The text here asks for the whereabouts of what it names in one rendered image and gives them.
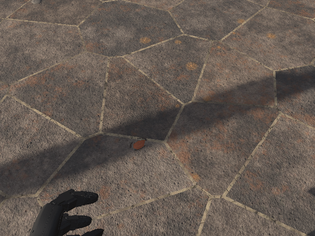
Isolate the left robot hand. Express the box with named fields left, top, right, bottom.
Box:
left=29, top=189, right=104, bottom=236

